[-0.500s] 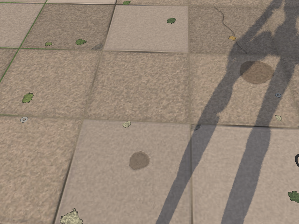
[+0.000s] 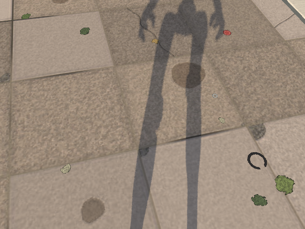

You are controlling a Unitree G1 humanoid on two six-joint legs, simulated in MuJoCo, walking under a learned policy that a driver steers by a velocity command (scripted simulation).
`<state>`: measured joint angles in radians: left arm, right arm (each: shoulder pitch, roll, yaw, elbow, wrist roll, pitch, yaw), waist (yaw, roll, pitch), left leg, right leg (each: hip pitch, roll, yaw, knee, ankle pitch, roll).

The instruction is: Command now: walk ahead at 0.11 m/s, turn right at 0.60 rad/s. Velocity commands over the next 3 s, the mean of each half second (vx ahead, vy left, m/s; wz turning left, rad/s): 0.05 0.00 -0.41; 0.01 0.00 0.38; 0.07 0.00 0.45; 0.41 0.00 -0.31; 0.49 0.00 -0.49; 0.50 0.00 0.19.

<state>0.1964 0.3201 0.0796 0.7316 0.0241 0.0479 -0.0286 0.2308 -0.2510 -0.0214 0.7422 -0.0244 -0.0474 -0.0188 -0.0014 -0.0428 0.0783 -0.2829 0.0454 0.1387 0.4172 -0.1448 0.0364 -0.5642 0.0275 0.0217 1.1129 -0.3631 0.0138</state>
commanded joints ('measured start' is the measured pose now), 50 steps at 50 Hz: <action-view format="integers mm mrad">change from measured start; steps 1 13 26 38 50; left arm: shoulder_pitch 72 140 4 -42 1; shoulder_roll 18 205 70 13 99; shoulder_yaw -3 45 -27 -19 -14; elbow -61 -113 -46 -60 -97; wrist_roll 4 -11 6 -7 8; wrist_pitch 14 -28 -40 -17 -42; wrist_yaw -15 16 48 48 65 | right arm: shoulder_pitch -26 -2 30 7 0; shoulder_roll -136 -132 -100 -175 -190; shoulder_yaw -37 -49 -35 -77 -103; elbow -63 -112 -17 -34 -58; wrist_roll -1 1 18 16 -2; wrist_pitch -2 102 112 80 103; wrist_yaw -4 0 23 12 26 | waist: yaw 37 72 18 1 -28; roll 195 -141 -92 169 -51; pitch -144 -145 -105 -81 -76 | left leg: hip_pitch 40 -334 -2 146 -215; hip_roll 251 5 -49 126 -117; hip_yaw -98 -105 -116 -442 -259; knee -129 688 249 -78 644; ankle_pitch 389 -489 -271 317 -393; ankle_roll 157 -86 -35 177 -30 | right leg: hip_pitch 92 460 380 87 354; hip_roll -48 -398 -244 20 -379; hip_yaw -16 438 163 7 347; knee -108 -787 -788 -206 -872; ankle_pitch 79 649 386 -85 309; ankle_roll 1 -328 -216 -4 -251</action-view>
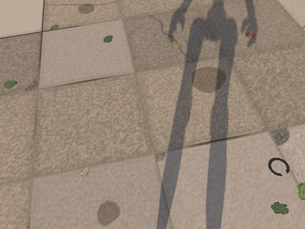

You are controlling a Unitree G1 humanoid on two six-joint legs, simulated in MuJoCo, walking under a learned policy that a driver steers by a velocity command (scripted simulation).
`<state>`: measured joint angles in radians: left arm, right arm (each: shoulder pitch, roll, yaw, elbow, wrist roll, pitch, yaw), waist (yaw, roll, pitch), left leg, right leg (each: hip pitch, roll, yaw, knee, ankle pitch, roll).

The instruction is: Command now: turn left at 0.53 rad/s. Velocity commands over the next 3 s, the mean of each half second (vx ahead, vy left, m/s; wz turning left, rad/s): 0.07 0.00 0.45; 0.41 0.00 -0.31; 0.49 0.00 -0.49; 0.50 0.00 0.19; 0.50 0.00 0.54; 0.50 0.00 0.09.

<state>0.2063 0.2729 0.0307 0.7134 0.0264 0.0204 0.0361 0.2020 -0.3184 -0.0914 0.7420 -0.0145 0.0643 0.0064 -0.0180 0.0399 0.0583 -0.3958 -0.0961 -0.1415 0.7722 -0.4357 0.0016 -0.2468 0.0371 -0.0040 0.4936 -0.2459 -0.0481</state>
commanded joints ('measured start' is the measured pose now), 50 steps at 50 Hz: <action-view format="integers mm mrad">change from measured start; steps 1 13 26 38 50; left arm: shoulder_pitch -57 36 55 -135 180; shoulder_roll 115 168 115 46 215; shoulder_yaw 25 55 49 32 95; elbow -86 -49 29 -1 60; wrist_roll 3 7 8 16 -23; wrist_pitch -15 -19 -16 -29 -41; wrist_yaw -1 -14 -91 -105 -55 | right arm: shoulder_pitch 50 -64 84 204 74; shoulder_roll -114 -50 -72 -43 -65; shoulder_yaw -33 8 31 38 49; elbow -40 -103 -21 96 11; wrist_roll -8 12 -7 -14 4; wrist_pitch -2 18 -94 -148 -173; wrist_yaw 8 49 -2 -16 2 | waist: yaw -35 55 18 -42 105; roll -116 -220 60 35 -74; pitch -34 -85 16 110 -186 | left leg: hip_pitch -93 18 384 468 -325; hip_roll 37 77 283 328 144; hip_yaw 40 191 -73 179 81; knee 339 9 -681 -679 655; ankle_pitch -41 -37 112 444 107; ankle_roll -1 -25 162 169 40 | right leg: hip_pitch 20 159 -414 -558 398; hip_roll -322 -321 -101 -69 -341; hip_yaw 266 35 -7 6 567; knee -240 -135 528 336 -212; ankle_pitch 227 397 25 150 33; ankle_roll -159 -155 37 37 -319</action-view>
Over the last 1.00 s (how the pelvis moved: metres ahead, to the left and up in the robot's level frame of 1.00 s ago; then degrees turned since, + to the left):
0.00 -0.05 0.00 5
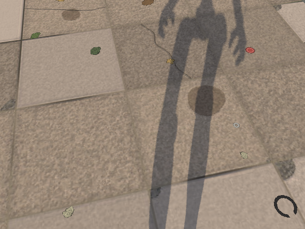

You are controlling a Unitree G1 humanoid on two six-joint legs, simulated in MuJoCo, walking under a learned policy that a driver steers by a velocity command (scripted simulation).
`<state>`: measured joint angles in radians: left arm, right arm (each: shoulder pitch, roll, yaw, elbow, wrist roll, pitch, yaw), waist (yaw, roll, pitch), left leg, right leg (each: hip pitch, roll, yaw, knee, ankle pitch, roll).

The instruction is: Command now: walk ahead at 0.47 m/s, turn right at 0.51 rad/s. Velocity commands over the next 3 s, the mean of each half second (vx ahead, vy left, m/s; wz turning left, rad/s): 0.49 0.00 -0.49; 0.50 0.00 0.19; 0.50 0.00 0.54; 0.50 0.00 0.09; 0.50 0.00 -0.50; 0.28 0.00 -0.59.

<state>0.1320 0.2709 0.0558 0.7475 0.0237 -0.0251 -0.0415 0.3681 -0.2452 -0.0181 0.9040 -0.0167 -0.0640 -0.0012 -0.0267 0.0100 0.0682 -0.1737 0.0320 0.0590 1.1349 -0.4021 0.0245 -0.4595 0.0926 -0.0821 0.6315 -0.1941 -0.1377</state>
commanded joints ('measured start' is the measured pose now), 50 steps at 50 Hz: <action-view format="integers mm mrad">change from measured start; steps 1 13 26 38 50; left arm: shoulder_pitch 214 306 426 -30 246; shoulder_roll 163 155 125 33 281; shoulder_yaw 55 44 10 -41 30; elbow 28 63 98 -36 -7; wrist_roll -18 -28 -2 23 35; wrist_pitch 1 -35 -42 -22 -55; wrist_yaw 26 36 51 7 65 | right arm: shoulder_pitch -83 -334 17 51 138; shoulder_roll -129 -98 -233 -136 -53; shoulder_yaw -22 -15 -69 -51 -50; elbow -143 -247 -164 -44 -121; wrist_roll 2 -31 -13 17 39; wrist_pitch -49 29 -2 -19 -6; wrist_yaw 8 27 0 11 5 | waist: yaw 70 87 -14 8 97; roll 18 -61 105 73 -321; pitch -106 -21 -298 -13 -319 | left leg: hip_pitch -499 -540 390 3 -444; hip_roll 54 48 369 103 -148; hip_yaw -110 -62 -830 -291 -123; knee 187 -335 -839 -971 -65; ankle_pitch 106 393 15 462 -171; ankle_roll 16 -83 251 205 62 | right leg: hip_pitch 467 367 -128 -120 701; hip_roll -347 -170 6 -143 -557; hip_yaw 542 379 232 74 778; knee -367 -414 676 160 -386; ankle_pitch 106 334 -278 44 -335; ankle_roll -187 -87 54 164 -50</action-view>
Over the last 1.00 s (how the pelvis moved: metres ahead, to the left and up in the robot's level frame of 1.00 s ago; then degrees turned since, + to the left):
0.22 0.02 -0.02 -1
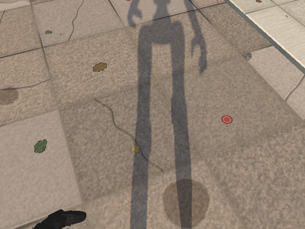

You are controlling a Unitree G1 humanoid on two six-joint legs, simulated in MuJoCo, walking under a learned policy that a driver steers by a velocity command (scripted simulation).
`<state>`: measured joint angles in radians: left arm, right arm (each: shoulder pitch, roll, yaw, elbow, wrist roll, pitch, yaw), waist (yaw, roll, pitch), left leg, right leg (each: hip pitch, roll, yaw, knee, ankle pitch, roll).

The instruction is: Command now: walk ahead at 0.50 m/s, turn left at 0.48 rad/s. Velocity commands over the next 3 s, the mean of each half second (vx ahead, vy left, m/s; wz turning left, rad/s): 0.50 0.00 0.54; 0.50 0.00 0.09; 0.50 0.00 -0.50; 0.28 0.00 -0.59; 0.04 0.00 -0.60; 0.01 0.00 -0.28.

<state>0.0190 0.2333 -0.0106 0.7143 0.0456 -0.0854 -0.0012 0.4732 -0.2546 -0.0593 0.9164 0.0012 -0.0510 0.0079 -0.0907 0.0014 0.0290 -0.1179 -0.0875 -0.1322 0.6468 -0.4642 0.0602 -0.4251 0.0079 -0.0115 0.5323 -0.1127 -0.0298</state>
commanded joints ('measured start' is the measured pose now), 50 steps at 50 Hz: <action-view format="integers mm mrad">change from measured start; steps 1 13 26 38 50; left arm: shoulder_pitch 304 325 438 212 37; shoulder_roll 226 110 82 96 72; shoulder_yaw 84 70 64 66 52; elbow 18 99 83 51 -5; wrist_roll -3 -26 -28 -16 -18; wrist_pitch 17 -27 25 65 50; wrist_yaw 21 8 10 -28 -44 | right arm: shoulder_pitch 23 -323 -88 -117 -48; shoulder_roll -116 -47 -264 -124 -128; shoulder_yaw -22 -8 -71 -19 6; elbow -99 -199 -169 -98 -9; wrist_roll -10 -36 -59 -10 -30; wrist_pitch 2 52 28 -26 -37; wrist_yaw -10 61 18 6 -40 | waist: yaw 134 100 6 84 58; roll -161 -81 190 36 70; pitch -166 22 -293 13 44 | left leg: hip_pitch -562 -612 410 23 277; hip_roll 60 163 345 232 291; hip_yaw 49 115 -269 1 214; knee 526 326 -178 -503 -371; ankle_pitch -51 377 111 671 1203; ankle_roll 33 -40 270 142 51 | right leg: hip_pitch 554 367 -88 -233 -144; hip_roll -445 -249 -134 -147 22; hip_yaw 691 -32 -236 1 -111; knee -291 -384 721 452 72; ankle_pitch -505 218 -206 0 -6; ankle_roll -171 -118 23 34 -78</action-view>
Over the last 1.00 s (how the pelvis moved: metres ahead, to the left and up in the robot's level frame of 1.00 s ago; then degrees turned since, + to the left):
0.56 -0.08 0.01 -6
